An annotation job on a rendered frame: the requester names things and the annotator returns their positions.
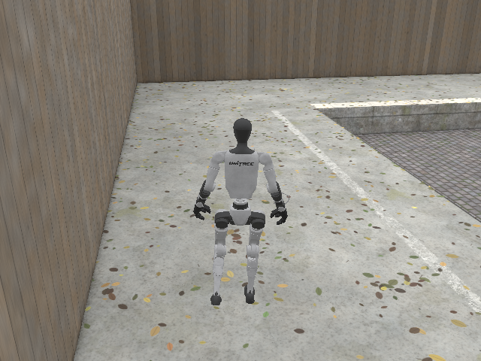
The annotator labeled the robot left forearm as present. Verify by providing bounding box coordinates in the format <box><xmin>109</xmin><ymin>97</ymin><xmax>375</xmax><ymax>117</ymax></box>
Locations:
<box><xmin>195</xmin><ymin>180</ymin><xmax>210</xmax><ymax>208</ymax></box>

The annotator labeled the robot right hand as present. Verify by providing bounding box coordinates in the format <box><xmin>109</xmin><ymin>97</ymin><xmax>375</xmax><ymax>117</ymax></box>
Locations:
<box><xmin>270</xmin><ymin>209</ymin><xmax>288</xmax><ymax>225</ymax></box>

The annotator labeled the robot left hand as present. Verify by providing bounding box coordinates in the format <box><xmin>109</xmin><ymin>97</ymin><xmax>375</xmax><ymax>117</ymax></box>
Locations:
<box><xmin>193</xmin><ymin>205</ymin><xmax>211</xmax><ymax>220</ymax></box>

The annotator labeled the left robot thigh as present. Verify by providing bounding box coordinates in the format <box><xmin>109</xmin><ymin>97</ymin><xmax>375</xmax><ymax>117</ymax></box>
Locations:
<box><xmin>214</xmin><ymin>209</ymin><xmax>230</xmax><ymax>257</ymax></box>

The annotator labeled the robot right upper arm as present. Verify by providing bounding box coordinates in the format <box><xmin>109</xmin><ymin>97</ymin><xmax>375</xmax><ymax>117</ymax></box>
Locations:
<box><xmin>257</xmin><ymin>151</ymin><xmax>279</xmax><ymax>193</ymax></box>

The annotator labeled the robot right shin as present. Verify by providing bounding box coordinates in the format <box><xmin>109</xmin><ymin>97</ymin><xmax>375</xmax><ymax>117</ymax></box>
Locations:
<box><xmin>247</xmin><ymin>245</ymin><xmax>259</xmax><ymax>294</ymax></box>

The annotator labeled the robot right forearm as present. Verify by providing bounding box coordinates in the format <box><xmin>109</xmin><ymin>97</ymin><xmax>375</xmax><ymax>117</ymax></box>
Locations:
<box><xmin>271</xmin><ymin>182</ymin><xmax>286</xmax><ymax>212</ymax></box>

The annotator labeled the robot left upper arm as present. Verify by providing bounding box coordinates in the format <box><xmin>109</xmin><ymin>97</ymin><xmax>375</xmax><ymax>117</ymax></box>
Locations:
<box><xmin>204</xmin><ymin>150</ymin><xmax>226</xmax><ymax>192</ymax></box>

